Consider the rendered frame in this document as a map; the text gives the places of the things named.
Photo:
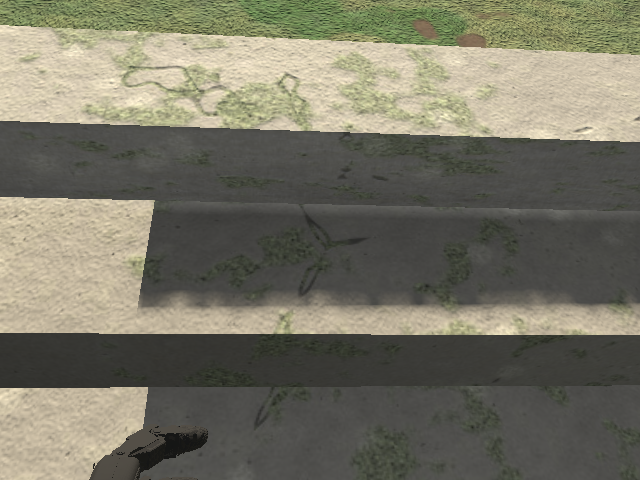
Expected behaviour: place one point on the left robot hand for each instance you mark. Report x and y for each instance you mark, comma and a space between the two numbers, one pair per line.
146, 448

